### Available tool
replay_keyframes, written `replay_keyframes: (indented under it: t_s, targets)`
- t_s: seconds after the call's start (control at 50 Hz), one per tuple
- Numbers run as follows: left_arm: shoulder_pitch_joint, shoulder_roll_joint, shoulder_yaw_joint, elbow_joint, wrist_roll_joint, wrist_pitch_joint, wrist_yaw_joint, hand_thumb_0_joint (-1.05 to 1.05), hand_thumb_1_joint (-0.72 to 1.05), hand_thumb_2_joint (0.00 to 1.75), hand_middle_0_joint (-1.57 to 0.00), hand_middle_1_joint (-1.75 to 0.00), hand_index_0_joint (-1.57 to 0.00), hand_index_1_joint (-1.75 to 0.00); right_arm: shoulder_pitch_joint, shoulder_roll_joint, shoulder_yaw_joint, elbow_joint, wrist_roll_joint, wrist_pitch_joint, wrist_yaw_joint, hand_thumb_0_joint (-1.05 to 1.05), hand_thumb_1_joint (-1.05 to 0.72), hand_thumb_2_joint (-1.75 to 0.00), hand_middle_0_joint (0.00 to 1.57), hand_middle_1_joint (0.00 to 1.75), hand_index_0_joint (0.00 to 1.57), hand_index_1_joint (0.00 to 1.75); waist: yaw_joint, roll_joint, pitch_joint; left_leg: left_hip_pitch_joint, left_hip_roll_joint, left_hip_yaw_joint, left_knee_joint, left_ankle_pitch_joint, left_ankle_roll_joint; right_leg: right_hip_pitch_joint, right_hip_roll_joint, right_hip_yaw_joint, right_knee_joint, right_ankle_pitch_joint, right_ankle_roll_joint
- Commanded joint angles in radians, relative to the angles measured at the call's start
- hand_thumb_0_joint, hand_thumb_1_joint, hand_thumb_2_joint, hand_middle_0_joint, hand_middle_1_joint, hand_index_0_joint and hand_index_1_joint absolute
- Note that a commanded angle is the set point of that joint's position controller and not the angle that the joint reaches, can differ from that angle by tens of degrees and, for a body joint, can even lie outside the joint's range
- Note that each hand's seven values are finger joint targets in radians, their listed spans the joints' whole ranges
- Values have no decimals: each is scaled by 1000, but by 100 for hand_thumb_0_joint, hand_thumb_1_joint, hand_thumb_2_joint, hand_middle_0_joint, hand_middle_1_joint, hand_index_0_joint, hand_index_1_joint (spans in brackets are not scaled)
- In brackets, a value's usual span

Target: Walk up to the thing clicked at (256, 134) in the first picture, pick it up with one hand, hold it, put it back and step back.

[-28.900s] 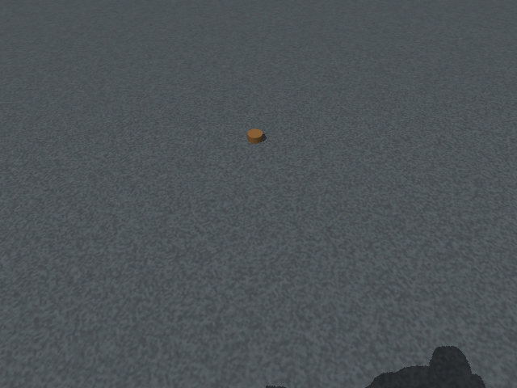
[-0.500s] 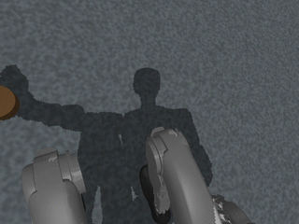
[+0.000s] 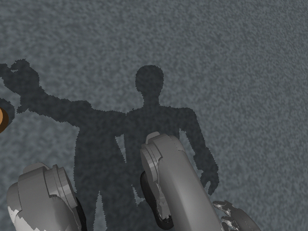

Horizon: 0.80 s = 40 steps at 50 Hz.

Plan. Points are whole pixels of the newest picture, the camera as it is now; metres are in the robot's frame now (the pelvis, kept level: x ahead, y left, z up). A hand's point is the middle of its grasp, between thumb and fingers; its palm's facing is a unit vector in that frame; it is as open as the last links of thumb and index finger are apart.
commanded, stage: approach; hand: left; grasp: from above
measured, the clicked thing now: out of the picture +0.46 +0.36 -0.29
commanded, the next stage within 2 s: close in in 0.06 s
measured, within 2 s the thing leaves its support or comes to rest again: neither
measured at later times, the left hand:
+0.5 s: hand out of the picture +0.43 +0.37 -0.22, palm faces -0.43 -0.17 -0.89, open 14.2 cm
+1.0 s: hand out of the picture +0.44 +0.36 -0.25, palm faces -0.45 -0.15 -0.88, open 14.1 cm
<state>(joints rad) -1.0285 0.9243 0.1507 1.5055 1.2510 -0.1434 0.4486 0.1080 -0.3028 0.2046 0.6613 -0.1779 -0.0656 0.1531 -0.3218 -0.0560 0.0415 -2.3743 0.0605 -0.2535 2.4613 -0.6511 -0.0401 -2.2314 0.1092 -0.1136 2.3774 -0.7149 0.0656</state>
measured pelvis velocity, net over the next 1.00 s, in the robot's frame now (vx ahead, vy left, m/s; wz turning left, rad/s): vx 0.00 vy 0.01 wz -0.05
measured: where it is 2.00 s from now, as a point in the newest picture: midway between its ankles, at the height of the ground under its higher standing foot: (122, 223)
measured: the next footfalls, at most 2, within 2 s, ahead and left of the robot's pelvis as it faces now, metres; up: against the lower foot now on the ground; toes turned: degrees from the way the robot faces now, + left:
none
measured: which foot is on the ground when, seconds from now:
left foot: down 0.00-1.00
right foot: down 0.00-1.00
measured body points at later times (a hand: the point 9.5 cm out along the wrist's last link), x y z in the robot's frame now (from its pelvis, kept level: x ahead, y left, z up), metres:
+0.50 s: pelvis +0.00 +0.01 +0.00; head +0.25 +0.15 +0.34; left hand +0.45 +0.37 -0.17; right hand +0.10 -0.26 -0.07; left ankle +0.07 +0.15 -0.28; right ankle +0.10 -0.12 -0.28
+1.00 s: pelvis +0.00 +0.01 -0.01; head +0.28 +0.13 +0.32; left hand +0.46 +0.37 -0.20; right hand +0.05 -0.24 -0.08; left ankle +0.07 +0.15 -0.28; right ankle +0.10 -0.12 -0.28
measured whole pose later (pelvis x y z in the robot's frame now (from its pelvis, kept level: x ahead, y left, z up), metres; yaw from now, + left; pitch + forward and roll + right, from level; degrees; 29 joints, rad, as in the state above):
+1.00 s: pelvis +0.00 +0.01 -0.01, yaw -3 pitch +27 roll -14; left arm -1.00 1.09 0.17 1.68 1.24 -0.21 0.53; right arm 0.08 -0.32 0.33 0.65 -0.26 -0.16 0.18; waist -0.37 -0.16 0.16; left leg -2.37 0.06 -0.31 2.54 -0.68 -0.03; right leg -2.20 0.13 -0.15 2.41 -0.73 0.08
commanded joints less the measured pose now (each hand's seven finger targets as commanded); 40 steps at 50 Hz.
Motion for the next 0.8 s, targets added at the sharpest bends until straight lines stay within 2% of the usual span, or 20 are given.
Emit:
replay_keyframes:
  t_s: [0.0, 0.04, 0.12, 0.2, 0.24, 0.3, 0.32, 0.34, 0.36, 0.38, 0.42, 0.48, 0.52, 0.6, 0.66, 0.68, 0.7, 0.72, 0.74, 0.78]
  targets:
    - [-203, 345, 11, -116, -75, 43, -42, 0, -57, 98, -6, -103, -6, -103, 147, -257, -84, -34, 19, -4, -12, 0, -90, -89, 20, 30, 20, 30, 58, 330, -665, 435, -10, 161, -200, 129, 84, 375, 9, -55, -277, 246, -71]
    - [-163, 320, -13, -92, -96, 41, -99, 0, -57, 98, -6, -103, -7, -103, 157, -258, -82, -31, 23, 2, -15, 0, -90, -89, 20, 30, 20, 30, 48, 260, -620, 389, -9, 155, -195, 107, 90, 386, 13, -45, -284, 216, -68]
    - [-168, 287, -40, -121, -115, -16, -181, 0, -57, 98, -6, -106, -7, -105, 171, -270, -79, -32, 16, 19, -28, 0, -90, -89, 20, 30, 20, 30, 27, 239, -601, 408, -10, 136, -198, 97, 77, 394, 9, -63, -283, 186, -78]
    - [-218, 301, -34, -198, -113, -128, -193, 0, -54, 95, -7, -107, -9, -104, 187, -281, -77, -17, 6, 32, -38, 0, -90, -89, 20, 30, 20, 30, 16, 281, -604, 476, -9, 121, -194, 99, 62, 378, 7, -96, -276, 190, -81]
    - [-240, 304, -27, -229, -95, -183, -165, 0, -54, 95, -7, -106, -9, -104, 195, -290, -72, -11, -4, 38, -41, 0, -90, -89, 20, 30, 20, 30, 9, 327, -622, 551, -8, 112, -192, 140, 55, 366, 2, -118, -267, 227, -82]
    - [-258, 349, 10, -252, -44, -236, -92, 0, -54, 95, -6, -105, -8, -103, 168, -293, -65, -1, -13, 52, -41, 0, -89, -89, 20, 30, 20, 30, 36, 443, -668, 653, -2, 103, -198, 203, 43, 326, 2, -135, -231, 263, -87]
    - [-241, 348, 11, -229, -20, -242, -68, 0, -55, 98, -6, -101, -6, -101, 163, -290, -61, 3, -20, 53, -36, 0, -89, -90, 20, 30, 20, 30, 35, 482, -658, 678, 0, 100, -206, 230, 38, 317, 1, -142, -216, 279, -88]
    - [-234, 335, 6, -201, -4, -243, -46, 0, -55, 98, -6, -100, -6, -100, 156, -285, -61, 11, -22, 52, -33, 0, -89, -90, 20, 30, 20, 30, 39, 487, -658, 695, 5, 100, -201, 241, 40, 292, 4, -143, -208, 289, -86]
    - [-229, 319, 3, -151, 12, -244, -21, 0, -56, 99, -6, -99, -5, -99, 149, -291, -59, 17, -28, 50, -28, 0, -89, -90, 20, 30, 20, 30, 17, 489, -611, 680, 4, 97, -201, 250, 37, 265, 2, -153, -200, 290, -89]
    - [-245, 316, 0, -144, 30, -247, 5, 0, -56, 100, -6, -98, -5, -99, 147, -290, -55, 20, -33, 48, -23, 0, -89, -90, 20, 30, 20, 30, 10, 501, -609, 701, 9, 92, -205, 260, 37, 256, 5, -157, -195, 301, -87]
    - [-246, 337, 20, -84, 62, -238, 58, 0, -57, 102, -6, -96, -4, -98, 140, -297, -50, 27, -43, 42, -19, 0, -88, -90, 20, 30, 20, 30, 5, 497, -590, 697, 10, 90, -200, 273, 38, 240, 5, -166, -187, 313, -85]
    - [-265, 343, 3, -18, 101, -211, 126, 0, -55, 101, -6, -96, -5, -98, 130, -300, -39, 31, -60, 21, -8, 0, -88, -89, 20, 30, 20, 30, -14, 482, -556, 647, 13, 97, -180, 241, 43, 232, 9, -161, -193, 314, -82]
    - [-268, 347, 5, 12, 110, -184, 162, 0, -54, 100, -6, -97, -5, -98, 124, -303, -33, 32, -69, 6, -4, 0, -88, -89, 20, 30, 20, 30, -18, 476, -550, 628, 13, 100, -179, 222, 43, 242, 12, -160, -194, 309, -81]
    - [-289, 354, -10, 67, 97, -116, 200, 0, -50, 95, -6, -102, -7, -100, 104, -318, -28, 15, -77, -36, 5, 0, -89, -89, 20, 30, 20, 30, -35, 469, -534, 599, 15, 100, -179, 152, 42, 229, 16, -162, -193, 263, -81]
    - [-293, 353, -28, 109, 62, -76, 199, 0, -48, 93, -6, -103, -8, -101, 91, -326, -18, -5, -78, -67, 9, 0, -89, -89, 20, 30, 20, 30, -54, 427, -520, 550, 15, 96, -173, 106, 47, 240, 19, -161, -203, 240, -78]
    - [-288, 360, -36, 107, 51, -65, 192, 0, -48, 92, -6, -103, -8, -101, 90, -328, -14, -12, -75, -76, 9, 0, -89, -90, 20, 30, 20, 30, -55, 433, -509, 535, 15, 100, -169, 98, 50, 256, 20, -152, -209, 238, -75]
    - [-309, 385, -22, 82, 42, -61, 187, 0, -47, 91, -6, -104, -8, -101, 101, -333, -10, -12, -76, -84, 11, 0, -89, -89, 20, 30, 20, 30, -49, 435, -531, 533, 14, 97, -167, 100, 51, 265, 20, -155, -208, 238, -73]
    - [-284, 379, -29, 106, 35, -50, 176, 0, -48, 92, -6, -104, -8, -101, 102, -329, -5, -15, -76, -92, 10, 0, -89, -90, 20, 30, 20, 30, -48, 433, -519, 539, 15, 97, -169, 93, 50, 264, 20, -154, -205, 230, -75]
    - [-278, 390, -26, 105, 14, -49, 169, 0, -47, 91, -6, -105, -8, -102, 89, -328, 1, -19, -77, -96, 10, 0, -89, -90, 20, 30, 20, 30, -42, 427, -525, 518, 17, 95, -165, 80, 52, 276, 24, -151, -210, 220, -75]
    - [-256, 410, -9, 79, -1, -46, 153, 0, -48, 90, -6, -105, -8, -102, 91, -336, 8, -31, -74, -108, 12, 0, -89, -90, 20, 30, 20, 30, -33, 444, -552, 550, 17, 86, -160, 112, 50, 293, 20, -159, -194, 245, -74]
